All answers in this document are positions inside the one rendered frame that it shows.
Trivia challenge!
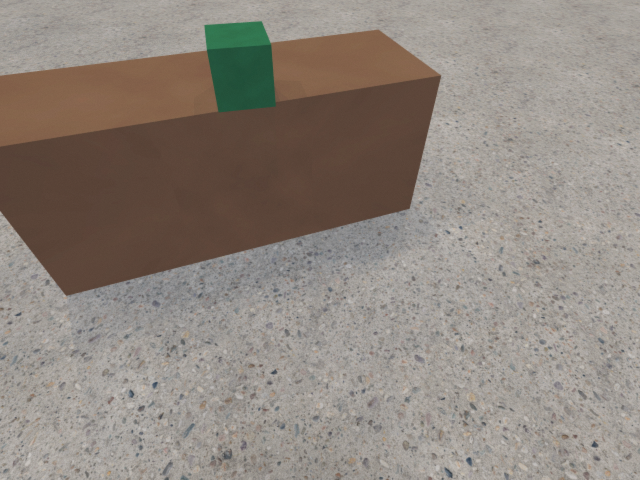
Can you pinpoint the pedestal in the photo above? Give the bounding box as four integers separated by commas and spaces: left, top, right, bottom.
0, 30, 441, 296

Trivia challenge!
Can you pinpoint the carton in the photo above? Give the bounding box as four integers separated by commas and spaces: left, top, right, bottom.
204, 21, 276, 112

